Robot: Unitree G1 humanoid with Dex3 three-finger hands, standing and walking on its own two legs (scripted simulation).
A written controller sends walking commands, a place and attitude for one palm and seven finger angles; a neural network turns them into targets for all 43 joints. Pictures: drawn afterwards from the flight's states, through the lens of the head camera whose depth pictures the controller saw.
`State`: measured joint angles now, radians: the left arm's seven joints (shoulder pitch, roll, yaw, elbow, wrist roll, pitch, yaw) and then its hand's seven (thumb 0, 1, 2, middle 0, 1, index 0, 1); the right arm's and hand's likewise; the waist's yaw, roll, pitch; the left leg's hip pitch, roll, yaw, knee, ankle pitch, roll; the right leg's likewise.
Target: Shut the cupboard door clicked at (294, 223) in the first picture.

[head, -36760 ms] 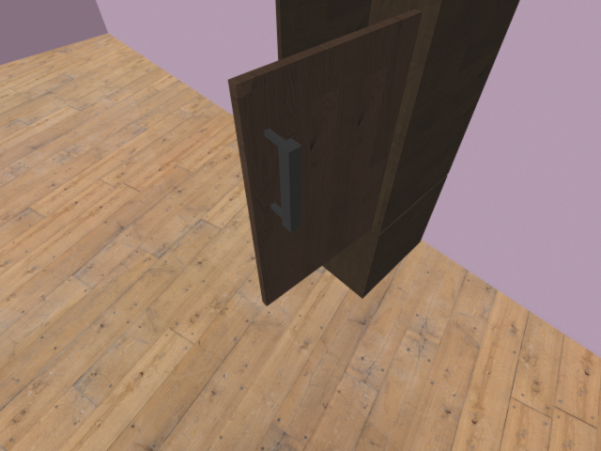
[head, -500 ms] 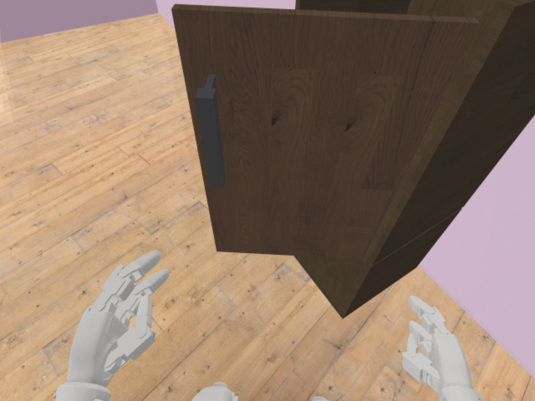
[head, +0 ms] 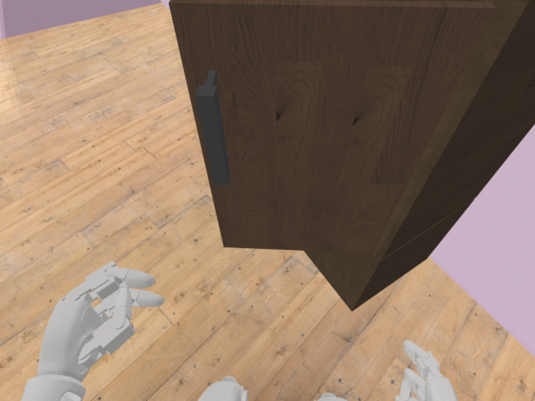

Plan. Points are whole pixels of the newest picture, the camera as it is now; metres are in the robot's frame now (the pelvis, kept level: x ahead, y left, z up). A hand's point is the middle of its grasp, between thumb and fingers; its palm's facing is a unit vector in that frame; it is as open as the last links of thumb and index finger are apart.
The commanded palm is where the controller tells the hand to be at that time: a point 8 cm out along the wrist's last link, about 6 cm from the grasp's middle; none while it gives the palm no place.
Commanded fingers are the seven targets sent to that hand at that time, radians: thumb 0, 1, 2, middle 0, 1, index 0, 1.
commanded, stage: raise the hand and make a fist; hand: left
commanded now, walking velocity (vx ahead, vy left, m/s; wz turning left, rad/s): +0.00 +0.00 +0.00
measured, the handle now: (217, 131) +0.48 +0.11 +0.14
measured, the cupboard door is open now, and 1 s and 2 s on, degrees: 55 55 55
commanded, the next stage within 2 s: bring the fist close to the handle in 1.10 s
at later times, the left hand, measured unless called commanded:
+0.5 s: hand (110, 299) +0.22 +0.20 +0.12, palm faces +0.01 -1.00 -0.05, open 3.1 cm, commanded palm +0.20 +0.25 +0.12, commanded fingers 0.00 0.90 0.90 -1.30 -1.50 -1.30 -1.50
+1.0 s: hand (119, 274) +0.24 +0.19 +0.14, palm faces +0.02 -1.00 -0.05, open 3.1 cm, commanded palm +0.21 +0.24 +0.14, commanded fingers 0.00 0.90 0.90 -1.30 -1.50 -1.30 -1.50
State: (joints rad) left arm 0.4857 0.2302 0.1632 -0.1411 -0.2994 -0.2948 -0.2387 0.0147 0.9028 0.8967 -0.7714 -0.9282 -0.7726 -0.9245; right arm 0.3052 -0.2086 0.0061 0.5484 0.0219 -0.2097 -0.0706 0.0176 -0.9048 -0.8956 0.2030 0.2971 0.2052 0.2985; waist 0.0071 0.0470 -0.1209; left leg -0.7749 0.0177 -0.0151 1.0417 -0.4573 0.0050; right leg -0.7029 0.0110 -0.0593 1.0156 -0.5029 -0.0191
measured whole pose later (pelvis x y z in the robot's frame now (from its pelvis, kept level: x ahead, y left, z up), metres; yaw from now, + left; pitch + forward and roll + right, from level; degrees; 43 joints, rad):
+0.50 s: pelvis +0.01 +0.01 +0.02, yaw +1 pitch +6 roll -2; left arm 0.40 0.25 0.14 -0.18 -0.28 -0.19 -0.23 0.01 0.90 0.90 -1.22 -1.42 -1.22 -1.41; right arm 0.24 -0.23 0.06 0.50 0.04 -0.22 -0.06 0.02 -0.91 -0.90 0.20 0.30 0.20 0.30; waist 0.04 0.05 -0.09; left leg -0.59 0.00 -0.02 0.90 -0.41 0.02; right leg -0.50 0.00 -0.06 0.85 -0.45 0.00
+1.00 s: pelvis +0.02 +0.00 +0.04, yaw +0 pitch +3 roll -1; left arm 0.33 0.25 0.18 -0.12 -0.29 -0.14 -0.23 0.01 0.90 0.90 -1.29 -1.50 -1.30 -1.50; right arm 0.27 -0.26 0.04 0.57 0.04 -0.25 -0.07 0.02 -0.91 -0.90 0.20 0.30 0.20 0.30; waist 0.02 0.05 -0.07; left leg -0.46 0.01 -0.01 0.77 -0.36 0.01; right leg -0.40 0.00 -0.05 0.75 -0.41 -0.02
